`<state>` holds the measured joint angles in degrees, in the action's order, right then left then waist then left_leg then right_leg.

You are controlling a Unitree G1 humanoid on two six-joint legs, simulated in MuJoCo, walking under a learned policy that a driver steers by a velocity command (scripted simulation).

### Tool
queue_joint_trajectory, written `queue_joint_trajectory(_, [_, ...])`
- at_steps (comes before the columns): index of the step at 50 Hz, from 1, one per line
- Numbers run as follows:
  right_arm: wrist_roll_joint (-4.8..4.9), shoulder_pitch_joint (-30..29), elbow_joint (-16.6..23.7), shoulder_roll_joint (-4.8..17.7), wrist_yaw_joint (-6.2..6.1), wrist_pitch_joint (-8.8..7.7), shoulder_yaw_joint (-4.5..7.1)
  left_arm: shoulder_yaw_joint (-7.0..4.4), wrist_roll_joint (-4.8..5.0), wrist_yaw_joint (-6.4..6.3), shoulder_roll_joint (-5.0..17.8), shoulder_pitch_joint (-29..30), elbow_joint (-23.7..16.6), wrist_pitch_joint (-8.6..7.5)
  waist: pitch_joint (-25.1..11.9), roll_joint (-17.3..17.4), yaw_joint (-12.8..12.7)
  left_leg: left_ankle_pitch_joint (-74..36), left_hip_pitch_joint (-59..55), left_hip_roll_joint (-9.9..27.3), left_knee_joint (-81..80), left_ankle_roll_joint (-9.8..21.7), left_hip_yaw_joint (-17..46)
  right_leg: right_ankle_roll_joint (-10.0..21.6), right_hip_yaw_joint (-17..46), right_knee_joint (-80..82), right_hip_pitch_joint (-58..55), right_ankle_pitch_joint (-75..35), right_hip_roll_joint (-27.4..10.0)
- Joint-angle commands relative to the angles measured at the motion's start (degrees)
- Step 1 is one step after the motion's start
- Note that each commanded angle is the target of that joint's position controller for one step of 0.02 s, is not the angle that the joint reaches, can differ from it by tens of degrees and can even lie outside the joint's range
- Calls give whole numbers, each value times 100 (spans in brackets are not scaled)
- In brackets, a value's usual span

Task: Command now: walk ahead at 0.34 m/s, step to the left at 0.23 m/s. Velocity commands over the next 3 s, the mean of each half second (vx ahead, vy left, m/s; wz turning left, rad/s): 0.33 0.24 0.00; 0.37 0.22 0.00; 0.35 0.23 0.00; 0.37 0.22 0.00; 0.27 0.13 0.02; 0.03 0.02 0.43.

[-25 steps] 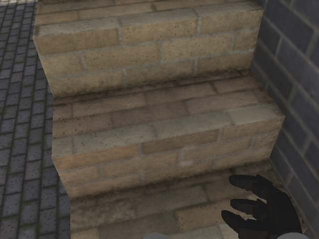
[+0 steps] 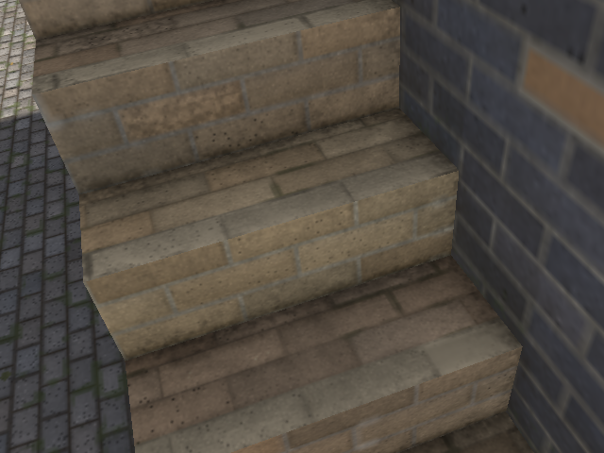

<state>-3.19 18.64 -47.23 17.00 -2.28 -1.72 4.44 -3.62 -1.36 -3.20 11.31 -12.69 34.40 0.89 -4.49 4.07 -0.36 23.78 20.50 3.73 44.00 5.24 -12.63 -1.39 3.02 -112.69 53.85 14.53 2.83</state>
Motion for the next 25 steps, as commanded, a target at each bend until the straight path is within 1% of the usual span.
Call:
queue_joint_trajectory(1, [21,-910,650,336,-43,-357,-31,-198,133,-16,609,-1023,132,199,1314,-392,-557,1919,882,1339,-3246,825,1616,-130,3,890,-159,-294,-223])
queue_joint_trajectory(2, [32,-661,565,409,-27,-397,-17,-212,95,-74,651,-888,142,256,1255,-202,-389,1717,405,1416,-3326,934,1569,-64,-270,618,-21,-133,-193])
queue_joint_trajectory(3, [1,-658,556,457,2,-428,7,-232,37,-131,613,-865,174,312,1049,-59,-321,1355,30,1429,-3348,1034,1349,42,-483,125,-22,-34,-161])
queue_joint_trajectory(4, [15,-843,556,545,28,-445,41,-229,88,-116,604,-777,143,325,1049,118,-313,1305,-366,1331,-3303,965,1131,110,-442,529,193,62,-289])
queue_joint_trajectory(5, [-67,-807,599,570,25,-418,58,-208,95,-80,679,-633,12,305,901,131,-305,1075,-593,1218,-3131,903,852,178,-399,1038,-98,170,-443])
queue_joint_trajectory(6, [-43,-605,557,557,5,-443,55,-196,83,-68,738,-596,-27,320,961,104,-328,1441,-648,1243,-3274,814,789,242,-655,1832,-281,7,-664])
queue_joint_trajectory(7, [-26,-663,603,562,3,-472,72,-169,-22,-50,773,-530,-136,366,950,52,-449,1210,-561,1095,-3295,594,489,269,-650,3173,-950,-133,-898])
queue_joint_trajectory(8, [95,-776,623,498,3,-451,46,-143,33,-75,749,-771,-36,355,731,204,-565,1139,-354,922,-3391,516,255,375,-1097,4353,-1960,-279,-1062])
queue_joint_trajectory(9, [39,-901,702,481,24,-457,70,-226,8,-181,746,-1058,-19,359,562,468,-654,924,-194,886,-3247,615,269,482,-1199,4932,-2791,-170,-1154])
queue_joint_trajectory(10, [26,-1114,716,440,67,-427,54,-187,96,-168,658,-1430,56,322,362,637,-852,759,-105,876,-2857,722,401,620,-1280,5717,-3589,12,-1263])
queue_joint_trajectory(11, [-60,-1334,823,302,136,-297,26,-228,213,-166,739,-2237,340,301,211,576,-1130,847,-194,647,-1817,714,413,648,-1216,6880,-4248,194,-1238])
queue_joint_trajectory(12, [-35,-1112,742,52,197,-238,-43,-252,21,-204,807,-2868,752,202,264,-401,-1298,-102,-309,196,125,603,214,505,-1523,8283,-4696,-85,-789])
queue_joint_trajectory(13, [363,-1118,960,-540,416,-386,-278,-82,-177,-194,497,-2794,1056,116,499,-1404,-997,-167,640,-83,2380,326,326,127,-1673,8189,-4999,-1286,-693])
queue_joint_trajectory(14, [355,-1364,1224,-1232,474,-454,-456,218,-446,-284,122,-2548,739,-8,565,-931,-760,-845,1945,-456,5112,59,1784,-72,597,8003,-4583,-990,-1643])
queue_joint_trajectory(15, [542,894,1112,-2029,363,-445,-468,281,-484,-212,596,-1974,372,-36,-559,-2278,343,-874,2227,-1065,7048,-236,3274,-201,3115,8806,-4845,-4005,-2802])
queue_joint_trajectory(16, [223,733,1336,-1122,342,-230,-276,-155,-361,-330,1698,-1567,44,-53,-1271,-2673,145,-887,2742,-1257,8392,-582,2445,788,5612,11132,-4630,1443,-3848])
queue_joint_trajectory(17, [-18,-978,1868,-628,421,-163,-179,16,-71,-289,1231,-773,323,-101,731,-1395,225,-1531,4018,-725,8502,-581,2157,892,4626,11230,-4013,4090,-3193])
queue_joint_trajectory(18, [-45,-1509,1823,-555,518,-141,-107,-19,-10,-278,1114,-628,558,-274,1362,-658,66,-1850,4358,-779,8545,-491,2051,938,3342,10397,-3915,2865,-2677])
queue_joint_trajectory(19, [-19,-1796,1775,-733,574,-101,-131,4,-14,-307,931,-1042,853,-432,1404,-283,-89,-1993,4381,-916,8783,-361,2317,998,2090,9626,-3883,1170,-2343])
queue_joint_trajectory(20, [-10,-1842,1769,-836,645,-49,-141,-28,-50,-378,806,-1352,1011,-521,1042,-138,-141,-2167,4243,-982,8732,-220,2349,1024,1473,9347,-4197,486,-2268])
queue_joint_trajectory(21, [51,-1674,1647,-913,693,-33,-170,21,-103,-362,539,-1382,1108,-569,923,-235,-69,-2392,4216,-1025,8635,-107,2404,886,956,9161,-4346,98,-2139])
queue_joint_trajectory(22, [62,-1638,1571,-999,696,-1,-192,20,-106,-392,470,-1443,1222,-658,826,-409,-39,-2344,4326,-1056,8732,15,2420,943,639,9152,-4524,-288,-2094])
queue_joint_trajectory(23, [86,-1625,1527,-1054,678,8,-203,2,-113,-392,432,-1667,1329,-656,670,-751,-76,-2004,4762,-1081,9211,101,2403,1042,522,9229,-4967,-687,-2187])
queue_joint_trajectory(24, [55,-1714,1565,-1106,636,65,-222,2,-125,-394,353,-1940,1458,-683,660,-952,-85,-1630,5251,-959,9445,181,2420,1066,342,9286,-5315,-897,-2244])
queue_joint_trajectory(25, [41,-1920,1630,-1036,610,123,-216,41,-103,-387,172,-2010,1529,-714,909,-993,-30,-1304,5537,-764,9135,267,2362,1059,20,9461,-5322,-1201,-2285])
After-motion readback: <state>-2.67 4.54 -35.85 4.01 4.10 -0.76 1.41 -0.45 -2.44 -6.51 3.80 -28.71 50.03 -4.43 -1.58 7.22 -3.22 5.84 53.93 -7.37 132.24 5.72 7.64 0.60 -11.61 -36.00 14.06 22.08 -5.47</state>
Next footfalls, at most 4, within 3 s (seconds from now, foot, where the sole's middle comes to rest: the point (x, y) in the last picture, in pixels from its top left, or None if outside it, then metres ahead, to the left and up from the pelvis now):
0.26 right None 0.17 -0.16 -0.75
0.80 left None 0.33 0.11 -0.54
1.20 right None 0.40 -0.11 -0.54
1.70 left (211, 378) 0.55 0.23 -0.33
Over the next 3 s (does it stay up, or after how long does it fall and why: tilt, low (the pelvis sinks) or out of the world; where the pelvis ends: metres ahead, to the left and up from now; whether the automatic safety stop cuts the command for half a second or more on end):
stays up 0.35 -0.09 0.25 its command is cut before an obstacle from the start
